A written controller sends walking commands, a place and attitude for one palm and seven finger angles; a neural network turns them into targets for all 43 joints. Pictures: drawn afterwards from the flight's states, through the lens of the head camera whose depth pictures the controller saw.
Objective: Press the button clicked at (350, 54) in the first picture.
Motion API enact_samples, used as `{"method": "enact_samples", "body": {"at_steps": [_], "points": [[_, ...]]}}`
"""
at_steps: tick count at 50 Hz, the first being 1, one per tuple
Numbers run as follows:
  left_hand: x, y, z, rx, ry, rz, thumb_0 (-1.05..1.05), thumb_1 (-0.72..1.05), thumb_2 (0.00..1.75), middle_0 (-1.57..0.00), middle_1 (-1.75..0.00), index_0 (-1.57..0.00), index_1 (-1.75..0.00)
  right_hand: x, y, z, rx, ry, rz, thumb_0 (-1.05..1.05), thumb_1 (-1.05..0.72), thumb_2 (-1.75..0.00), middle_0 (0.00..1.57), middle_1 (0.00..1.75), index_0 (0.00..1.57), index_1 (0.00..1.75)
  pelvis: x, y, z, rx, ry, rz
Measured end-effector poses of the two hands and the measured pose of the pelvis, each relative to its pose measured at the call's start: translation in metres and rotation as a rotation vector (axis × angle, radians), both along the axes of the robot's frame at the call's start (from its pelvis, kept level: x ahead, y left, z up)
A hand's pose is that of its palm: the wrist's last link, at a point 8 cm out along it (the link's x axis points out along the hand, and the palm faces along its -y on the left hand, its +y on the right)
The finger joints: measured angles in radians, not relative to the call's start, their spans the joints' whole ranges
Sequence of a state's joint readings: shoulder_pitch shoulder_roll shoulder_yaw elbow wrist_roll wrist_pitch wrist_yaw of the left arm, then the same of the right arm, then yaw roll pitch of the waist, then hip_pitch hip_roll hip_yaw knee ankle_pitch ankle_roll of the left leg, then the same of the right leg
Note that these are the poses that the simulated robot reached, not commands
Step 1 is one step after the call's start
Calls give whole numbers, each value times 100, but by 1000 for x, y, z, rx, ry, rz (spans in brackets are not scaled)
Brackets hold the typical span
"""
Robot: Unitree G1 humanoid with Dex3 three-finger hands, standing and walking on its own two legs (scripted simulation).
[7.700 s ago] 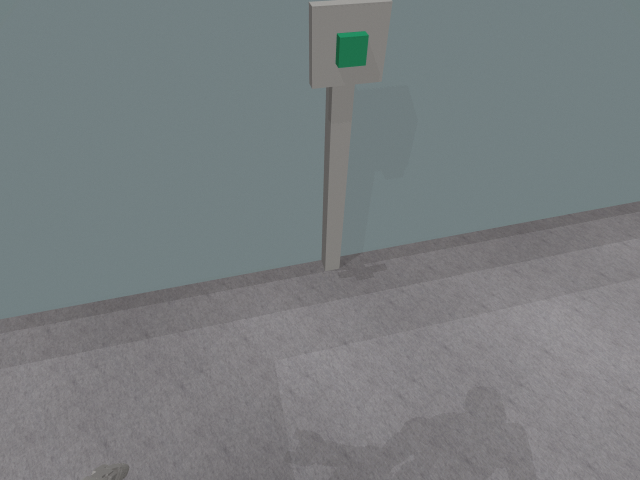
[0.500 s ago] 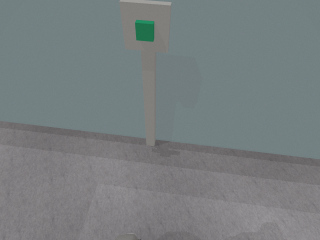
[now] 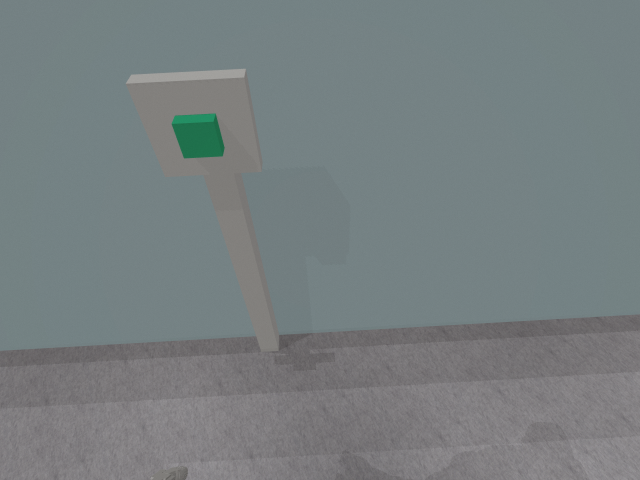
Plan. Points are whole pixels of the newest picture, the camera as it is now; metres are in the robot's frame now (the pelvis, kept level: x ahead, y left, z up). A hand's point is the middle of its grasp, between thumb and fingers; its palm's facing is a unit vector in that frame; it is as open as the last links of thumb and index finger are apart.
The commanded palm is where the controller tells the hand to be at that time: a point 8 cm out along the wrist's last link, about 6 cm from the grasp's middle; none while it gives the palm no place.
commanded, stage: take the last steps up to it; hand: left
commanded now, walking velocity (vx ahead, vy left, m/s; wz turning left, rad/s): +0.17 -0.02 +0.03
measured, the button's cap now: (199, 135) +0.61 +0.21 +0.12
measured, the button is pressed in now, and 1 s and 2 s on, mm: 0 0 0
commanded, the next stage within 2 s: come to a stop and stand still in 0.10 s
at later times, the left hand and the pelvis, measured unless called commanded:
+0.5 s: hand out of the picture +0.07 +0.17 -0.18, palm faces +0.07 -0.99 -0.12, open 7.4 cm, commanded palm none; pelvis +0.10 +0.02 +0.01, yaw +0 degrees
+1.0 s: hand out of the picture +0.13 +0.16 -0.16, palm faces +0.03 -0.97 -0.24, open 7.4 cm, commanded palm none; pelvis +0.04 -0.04 +0.00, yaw +2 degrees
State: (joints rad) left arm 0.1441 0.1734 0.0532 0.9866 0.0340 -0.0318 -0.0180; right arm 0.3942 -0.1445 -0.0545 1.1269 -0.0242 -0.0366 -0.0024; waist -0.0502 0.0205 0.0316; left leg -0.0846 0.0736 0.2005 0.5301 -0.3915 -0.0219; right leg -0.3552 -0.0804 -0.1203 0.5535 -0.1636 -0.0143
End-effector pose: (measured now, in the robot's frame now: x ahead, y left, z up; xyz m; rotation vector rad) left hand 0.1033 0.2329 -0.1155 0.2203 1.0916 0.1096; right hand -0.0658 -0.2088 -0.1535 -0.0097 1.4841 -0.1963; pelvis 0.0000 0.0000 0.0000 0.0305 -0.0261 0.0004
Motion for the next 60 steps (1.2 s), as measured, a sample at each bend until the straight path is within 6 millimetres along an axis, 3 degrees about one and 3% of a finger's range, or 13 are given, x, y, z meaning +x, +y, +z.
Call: {"method": "enact_samples", "body": {"at_steps": [4, 11, 18, 22, 26, 29, 33, 39, 44, 49, 54, 60], "points": [[2, -19, -5, -24, 34, 33, 0, 91, 90, -20, -30, -19, -30, 21, -14, 2, 3, 52, 19, 0, -92, -90, 20, 30, 20, 30, 22, -10, 2, -21, -4, 11], [-22, -12, -4, -8, 170, 125, -2, 95, 90, -20, -30, -20, -30, 114, -29, 17, -41, -67, 84, 0, -92, -90, 20, 30, 20, 30, 59, -12, 14, -40, 16, 26], [-44, -14, -28, -89, 331, 164, 0, 92, 90, -20, -30, -20, -30, 204, -17, 23, -110, -202, 143, 0, -93, -90, 20, 30, 20, 30, 92, 9, 6, -79, -2, 9], [-41, -13, -36, -120, 372, 170, 0, 91, 90, -20, -30, -19, -30, 233, 0, 32, -121, -237, 160, 0, -93, -90, 20, 30, 20, 30, 101, 16, 7, -45, -4, 0], [-31, -8, -33, -110, 372, 151, 0, 91, 90, -20, -30, -20, -30, 249, 11, 33, -107, -268, 157, 0, -93, -90, 20, 30, 20, 30, 98, 18, 9, -36, 11, -9], [-23, -2, -27, -77, 349, 132, 0, 91, 90, -20, -30, -20, -30, 251, 10, 32, -93, -290, 138, 0, -92, -90, 20, 30, 20, 30, 91, 15, 10, -41, 19, -16], [-10, 4, -20, -19, 286, 113, 0, 91, 90, -20, -30, -19, -30, 239, -4, 26, -76, -301, 114, 0, -92, -90, 20, 30, 21, 30, 79, 4, 8, -38, 18, -21], [-2, -4, -12, 55, 159, 76, 0, 91, 90, -20, -30, -19, -30, 202, -45, 10, -81, -278, 119, 0, -91, -90, 20, 30, 21, 30, 60, -22, -4, -31, 1, 0], [6, -15, -10, 45, 71, 78, 0, 91, 90, -20, -30, -19, -30, 170, -76, 17, -134, -247, 114, 0, -91, -90, 20, 30, 20, 30, 53, -32, -4, -48, -11, 30], [17, -20, -15, 11, 23, 62, 1, 90, 90, -20, -30, -20, -30, 142, -91, 24, -182, -215, 128, 0, -91, -90, 20, 30, 20, 30, 44, -37, -6, -60, -14, 42], [14, -23, -7, 3, 18, 47, 1, 90, 90, -20, -30, -20, -30, 127, -99, 35, -183, -180, 154, 0, -91, -90, 20, 30, 20, 30, 38, -41, 5, -49, -8, 38], [-5, -16, -3, 29, 74, 50, 1, 90, 90, -20, -30, -20, -30, 131, -103, 38, -177, -189, 166, 0, -91, -90, 20, 30, 20, 30, 37, -44, 10, -42, -7, 34]]}}
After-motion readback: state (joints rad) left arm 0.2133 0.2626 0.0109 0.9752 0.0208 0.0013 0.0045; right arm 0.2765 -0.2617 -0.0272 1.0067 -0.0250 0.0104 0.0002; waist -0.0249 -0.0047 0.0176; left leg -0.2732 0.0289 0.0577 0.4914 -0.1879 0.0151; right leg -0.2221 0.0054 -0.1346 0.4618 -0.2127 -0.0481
